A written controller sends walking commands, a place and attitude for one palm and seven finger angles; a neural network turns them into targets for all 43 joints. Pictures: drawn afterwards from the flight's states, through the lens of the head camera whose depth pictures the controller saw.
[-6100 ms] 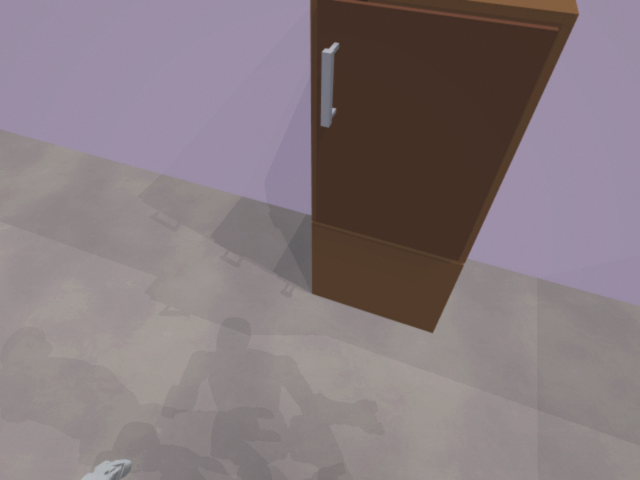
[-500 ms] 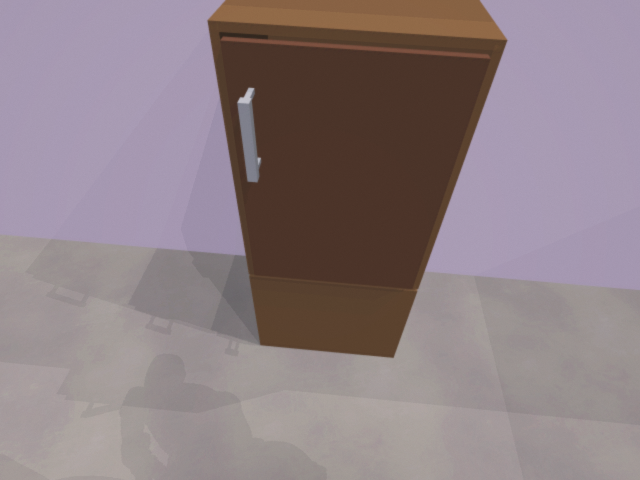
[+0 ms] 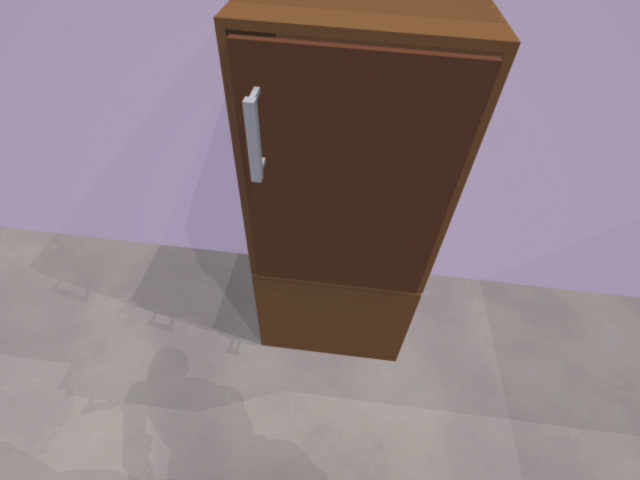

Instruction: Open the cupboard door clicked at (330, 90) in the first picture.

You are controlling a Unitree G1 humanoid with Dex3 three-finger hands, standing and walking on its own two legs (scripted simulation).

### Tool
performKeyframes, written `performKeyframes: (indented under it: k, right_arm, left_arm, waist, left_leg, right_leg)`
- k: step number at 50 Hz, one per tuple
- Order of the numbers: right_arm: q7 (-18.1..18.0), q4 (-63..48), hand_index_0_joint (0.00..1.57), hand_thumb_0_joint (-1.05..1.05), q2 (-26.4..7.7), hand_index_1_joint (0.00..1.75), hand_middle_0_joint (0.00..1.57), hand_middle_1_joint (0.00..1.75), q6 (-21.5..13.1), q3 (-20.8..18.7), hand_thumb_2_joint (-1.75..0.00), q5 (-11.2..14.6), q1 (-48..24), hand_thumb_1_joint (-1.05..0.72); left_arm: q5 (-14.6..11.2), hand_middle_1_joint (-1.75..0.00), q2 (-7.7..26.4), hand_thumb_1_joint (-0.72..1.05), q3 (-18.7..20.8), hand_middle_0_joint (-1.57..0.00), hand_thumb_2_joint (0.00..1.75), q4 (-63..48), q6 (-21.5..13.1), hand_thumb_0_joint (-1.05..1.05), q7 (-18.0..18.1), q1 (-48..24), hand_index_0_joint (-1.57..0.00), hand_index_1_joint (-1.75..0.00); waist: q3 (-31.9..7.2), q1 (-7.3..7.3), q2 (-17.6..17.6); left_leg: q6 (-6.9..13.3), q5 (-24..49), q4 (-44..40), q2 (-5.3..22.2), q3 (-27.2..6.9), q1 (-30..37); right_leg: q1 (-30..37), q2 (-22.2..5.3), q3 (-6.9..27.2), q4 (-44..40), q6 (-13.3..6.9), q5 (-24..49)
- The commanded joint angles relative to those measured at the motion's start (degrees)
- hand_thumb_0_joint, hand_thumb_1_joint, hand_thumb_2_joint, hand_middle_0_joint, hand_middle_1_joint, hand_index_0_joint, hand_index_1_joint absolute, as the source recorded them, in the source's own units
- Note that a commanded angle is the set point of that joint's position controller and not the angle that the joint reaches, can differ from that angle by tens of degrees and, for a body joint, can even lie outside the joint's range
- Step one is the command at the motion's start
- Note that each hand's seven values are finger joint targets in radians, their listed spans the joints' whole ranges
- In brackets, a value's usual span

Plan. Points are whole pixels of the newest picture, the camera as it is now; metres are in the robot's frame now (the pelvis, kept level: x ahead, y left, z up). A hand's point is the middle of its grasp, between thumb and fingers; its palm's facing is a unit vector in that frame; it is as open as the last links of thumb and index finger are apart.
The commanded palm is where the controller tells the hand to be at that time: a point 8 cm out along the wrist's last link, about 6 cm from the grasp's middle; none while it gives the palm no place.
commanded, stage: shuffle to correct the standing spot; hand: left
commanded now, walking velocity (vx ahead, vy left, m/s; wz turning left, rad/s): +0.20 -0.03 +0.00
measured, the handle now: (256, 136) +0.64 +0.16 +0.10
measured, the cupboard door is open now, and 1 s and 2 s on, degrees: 0 0 0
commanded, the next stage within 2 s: come to a stop and stand still in 0.22 s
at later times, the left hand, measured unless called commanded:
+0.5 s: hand out of the picture +0.06 +0.14 -0.18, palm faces +0.06 -0.99 -0.13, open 7.4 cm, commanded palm none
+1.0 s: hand out of the picture +0.12 +0.15 -0.15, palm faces +0.04 -0.97 -0.24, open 7.3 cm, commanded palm none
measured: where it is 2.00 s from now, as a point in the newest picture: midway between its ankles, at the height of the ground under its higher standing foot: outside the picture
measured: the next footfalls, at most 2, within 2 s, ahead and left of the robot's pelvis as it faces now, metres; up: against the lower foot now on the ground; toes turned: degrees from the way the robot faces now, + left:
left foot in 0.50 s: +0.23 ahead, +0.10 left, +0.00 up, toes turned +6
right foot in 0.88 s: +0.11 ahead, -0.14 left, +0.00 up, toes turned -4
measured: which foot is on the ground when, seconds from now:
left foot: down 0.00-0.24, up 0.26-0.48, down 0.50-0.88, up 0.90-1.00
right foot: down 0.00-0.52, up 0.54-0.86, down 0.88-1.00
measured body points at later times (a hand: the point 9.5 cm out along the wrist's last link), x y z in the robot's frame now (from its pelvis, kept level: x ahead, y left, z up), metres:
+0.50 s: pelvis +0.12 +0.00 +0.00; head +0.15 +0.01 +0.45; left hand +0.06 +0.20 -0.16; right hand +0.16 -0.24 -0.15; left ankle +0.20 +0.10 -0.72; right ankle +0.02 -0.12 -0.73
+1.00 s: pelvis +0.07 -0.03 +0.00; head +0.06 -0.05 +0.45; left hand +0.11 +0.20 -0.13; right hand +0.11 -0.26 -0.16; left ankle +0.13 +0.10 -0.69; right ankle +0.06 -0.14 -0.73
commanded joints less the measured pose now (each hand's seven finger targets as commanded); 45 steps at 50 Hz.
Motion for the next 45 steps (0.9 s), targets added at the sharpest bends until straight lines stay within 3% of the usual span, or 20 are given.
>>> performKeyframes:
  k: [1, 6, 9, 10, 11, 12, 13, 17, 21, 23, 24, 25, 26, 27, 30, 34, 40, 42, 44, 45]
  right_arm:
    - [-0.57, -2.84, 0.20, 0.00, -4.60, 0.30, 0.20, 0.30, -2.06, -1.00, -0.90, 0.42, 2.57, -0.90]
    - [-1.27, -0.72, 0.20, 0.00, -7.92, 0.30, 0.20, 0.30, -2.81, -2.10, -0.90, 0.44, 7.89, -0.90]
    - [-1.52, -0.41, 0.20, 0.00, -6.80, 0.30, 0.20, 0.30, -3.21, -1.61, -0.90, 0.38, 6.45, -0.90]
    - [-1.55, -0.89, 0.20, 0.00, -5.85, 0.30, 0.20, 0.30, -3.27, -1.47, -0.90, 0.64, 4.09, -0.90]
    - [-1.38, -2.14, 0.20, 0.00, -4.03, 0.30, 0.20, 0.30, -3.62, -1.10, -0.90, 1.00, 1.59, -0.90]
    - [-0.83, -4.37, 0.20, 0.00, -0.75, 0.30, 0.20, 0.30, -4.05, -0.40, -0.90, 1.17, -1.40, -0.90]
    - [-0.76, -5.57, 0.20, 0.00, -2.15, 0.30, 0.20, 0.30, -3.85, -0.79, -0.90, 0.64, -5.22, -0.90]
    - [0.28, -5.36, 0.20, 0.00, -0.37, 0.30, 0.20, 0.30, -3.07, -0.95, -0.90, 0.53, -8.01, -0.90]
    - [0.20, -3.55, 0.20, 0.00, 2.09, 0.30, 0.20, 0.30, -1.86, 0.32, -0.90, 1.33, -5.23, -0.90]
    - [-0.68, -1.63, 0.20, 0.00, 0.00, 0.30, 0.20, 0.30, -1.81, 0.09, -0.90, 1.32, 0.85, -0.90]
    - [-1.13, -1.14, 0.20, 0.00, -3.20, 0.30, 0.20, 0.30, -1.94, -0.83, -0.90, 1.14, 4.27, -0.90]
    - [-1.71, -1.75, 0.20, 0.00, -7.50, 0.30, 0.20, 0.30, -2.29, -1.80, -0.90, 1.12, 6.45, -0.90]
    - [-2.19, -2.04, 0.20, 0.00, -10.34, 0.30, 0.20, 0.30, -2.02, -2.19, -0.90, 1.60, 7.56, -0.90]
    - [-2.26, -2.71, 0.20, 0.00, -10.46, 0.30, 0.20, 0.30, -1.38, -2.35, -0.90, 1.65, 6.09, -0.90]
    - [-3.20, -4.61, 0.20, 0.00, -7.17, 0.30, 0.20, 0.30, -0.93, -1.68, -0.90, 1.00, -2.72, -0.90]
    - [-3.26, -6.26, 0.20, 0.00, -8.79, 0.30, 0.20, 0.30, -0.32, -2.94, -0.90, 0.48, -5.46, -0.90]
    - [-2.07, -7.71, 0.20, 0.00, -8.68, 0.30, 0.20, 0.30, 0.69, -4.16, -0.90, -0.41, -7.49, -0.90]
    - [-1.22, -8.22, 0.20, 0.00, -7.32, 0.30, 0.20, 0.30, 1.66, -4.03, -0.90, -0.14, -8.57, -0.90]
    - [-0.37, -10.78, 0.20, 0.00, -1.50, 0.30, 0.20, 0.30, 2.93, -3.01, -0.90, 0.77, -9.52, -0.90]
    - [0.02, -11.27, 0.20, 0.00, -4.27, 0.30, 0.20, 0.30, 3.17, -3.34, -0.90, 0.30, -10.17, -0.90]
  left_arm:
    - [-0.23, -0.30, 6.13, 0.90, 1.75, -0.20, 0.90, -2.01, -1.34, 0.00, 0.04, 2.19, -0.20, -0.30]
    - [0.38, -0.30, 1.92, 0.90, 1.12, -0.20, 0.90, -3.37, -2.00, 0.00, -0.53, -0.68, -0.20, -0.30]
    - [0.06, -0.30, 1.06, 0.90, 1.39, -0.20, 0.90, -2.90, -2.80, 0.00, -0.70, 0.37, -0.20, -0.30]
    - [0.00, -0.30, 1.50, 0.90, 1.79, -0.20, 0.90, -1.61, -3.05, 0.00, -0.69, 4.08, -0.20, -0.30]
    - [0.05, -0.30, 3.77, 0.90, 2.56, -0.20, 0.90, 0.11, -3.45, 0.00, -0.32, 8.82, -0.20, -0.30]
    - [0.00, -0.30, 8.76, 0.90, 3.66, -0.20, 0.90, 1.84, -3.81, 0.00, 0.25, 14.71, -0.20, -0.30]
    - [-0.31, -0.30, 9.35, 0.90, 3.49, -0.20, 0.90, 2.81, -4.01, 0.00, 0.58, 17.38, -0.20, -0.30]
    - [0.49, -0.30, 5.05, 0.90, 2.37, -0.20, 0.90, 1.14, -4.01, 0.00, 1.47, 10.21, -0.20, -0.30]
    - [0.34, -0.30, 5.04, 0.90, 1.85, -0.20, 0.90, -0.97, -2.94, 0.00, 1.89, 3.06, -0.20, -0.30]
    - [-0.24, -0.30, 6.02, 0.90, 1.89, -0.20, 0.90, -1.39, -2.08, 0.00, 2.19, 1.11, -0.20, -0.30]
    - [-0.46, -0.30, 6.29, 0.90, 1.93, -0.20, 0.90, -1.94, -1.63, 0.00, 2.26, 1.42, -0.20, -0.30]
    - [-0.96, -0.30, 4.95, 0.90, 1.61, -0.20, 0.90, -2.68, -1.19, 0.00, 2.42, 2.90, -0.20, -0.30]
    - [-1.57, -0.30, 3.26, 0.90, 1.50, -0.20, 0.90, -3.20, -0.44, 0.00, 2.58, 4.90, -0.20, -0.30]
    - [-0.82, -0.30, 3.74, 0.90, 1.68, -0.20, 0.90, -3.71, 0.16, 0.00, 2.65, 5.39, -0.20, -0.30]
    - [-0.33, -0.30, 2.93, 0.90, 2.32, -0.20, 0.90, -3.54, 1.61, 0.00, 2.54, 1.49, -0.20, -0.30]
    - [-0.29, -0.30, 2.60, 0.90, 3.00, -0.20, 0.90, -5.15, 3.21, 0.00, 1.53, 0.35, -0.20, -0.30]
    - [0.15, -0.30, 1.45, 0.90, 2.83, -0.20, 0.90, -7.90, 2.61, 0.00, 0.85, -1.01, -0.20, -0.30]
    - [0.21, -0.30, 2.65, 0.90, 3.19, -0.20, 0.90, -5.72, 2.00, 0.00, 0.92, 5.30, -0.20, -0.30]
    - [0.90, -0.30, 10.64, 0.90, 3.29, -0.20, 0.90, -8.67, 1.31, 0.00, 1.32, 0.72, -0.20, -0.30]
    - [0.59, -0.30, 11.75, 0.90, 3.33, -0.20, 0.90, -11.14, 1.29, 0.00, 1.61, -5.09, -0.20, -0.30]
  waist:
    - [7.84, -1.02, -0.35]
    - [9.71, -2.38, 10.95]
    - [6.61, -0.55, 8.46]
    - [5.08, 1.60, 4.89]
    - [3.03, 3.83, -3.90]
    - [1.21, 5.74, -17.17]
    - [2.14, 6.89, -13.64]
    - [7.48, 3.33, -5.64]
    - [5.56, 0.15, -8.70]
    - [1.70, -2.57, -8.81]
    - [-2.04, -3.39, -5.08]
    - [-6.21, -3.38, 3.57]
    - [-8.59, -2.94, 13.32]
    - [-7.01, -2.76, 12.72]
    - [1.65, -0.58, 11.26]
    - [-4.77, 0.01, 7.06]
    - [-3.14, 0.32, 10.68]
    - [-2.02, 3.19, 4.20]
    - [5.33, 2.65, -19.27]
    - [7.25, 1.46, -13.43]
  left_leg:
    - [1.48, -9.91, -7.19, 2.74, -4.52, -1.24]
    - [7.92, -7.32, -17.49, 13.67, -18.72, 6.44]
    - [8.26, 11.02, -11.32, 13.19, -13.03, 5.87]
    - [6.14, 12.42, -5.97, 10.33, -8.50, 0.43]
    - [3.22, 8.01, 3.58, 5.05, -2.27, -10.17]
    - [0.59, -8.58, 15.95, -1.08, 4.92, -22.39]
    - [0.38, -16.94, 25.92, -0.43, 0.79, -25.77]
    - [-0.22, -10.50, 26.84, 2.84, -0.22, -27.70]
    - [-1.21, 2.04, 7.00, -0.40, 3.57, -7.33]
    - [-1.27, 15.44, -3.46, -1.18, 3.38, 4.39]
    - [-0.06, 30.38, -4.84, 2.05, 0.77, 11.32]
    - [4.71, 54.49, -2.82, 11.63, -8.75, 19.17]
    - [11.85, 71.89, -7.22, 21.28, -17.36, 18.30]
    - [13.31, 67.58, -9.01, 21.04, -13.28, 15.33]
    - [12.64, 52.81, -11.85, 19.75, -12.79, 2.20]
    - [11.26, 39.65, -12.18, 18.09, -9.63, 4.16]
    - [8.43, 8.87, -15.11, 14.62, -10.55, -2.44]
    - [3.60, -10.45, -12.45, 9.07, -7.17, -12.04]
    - [-2.57, -12.20, 9.72, -1.39, -0.96, -19.09]
    - [-2.06, -9.68, 16.27, 0.66, -5.21, -14.78]
  right_leg:
    - [-6.82, -3.34, 6.02, -8.18, -5.46, -12.64]
    - [-15.95, 2.48, -4.05, 8.73, -3.16, -5.96]
    - [-8.95, 1.61, -3.96, 2.25, -3.32, -5.13]
    - [-0.04, 0.98, -2.25, -2.90, -3.89, 1.74]
    - [11.55, -4.69, 6.59, -6.95, -5.68, 7.72]
    - [21.49, -16.42, 20.07, -12.85, -9.91, 18.17]
    - [20.84, -20.60, 24.47, -13.64, -13.80, 26.50]
    - [16.64, -15.41, 10.10, -12.46, -12.78, 37.05]
    - [5.02, -9.38, 0.03, -10.15, -8.47, 45.18]
    - [2.97, -6.77, -1.58, -3.34, -5.56, 41.50]
    - [1.57, -5.19, -2.24, 2.81, -3.35, 34.79]
    - [-4.82, -2.25, -3.89, 8.74, -0.53, 18.52]
    - [-5.82, 1.28, -2.13, 19.37, 0.68, -14.19]
    - [-5.11, 1.75, 0.77, 27.25, -0.77, -19.31]
    - [-9.27, 0.07, 3.76, 33.47, -0.42, -14.39]
    - [-10.37, 1.43, 3.12, 33.71, 0.42, -9.42]
    - [-1.94, 1.63, -1.59, 10.66, -0.73, -8.89]
    - [8.85, 1.98, -2.98, -3.55, -1.53, -1.42]
    - [-3.80, -17.73, 24.70, -25.68, -8.72, -26.68]
    - [-13.02, -20.30, 24.82, -28.41, -10.69, -29.49]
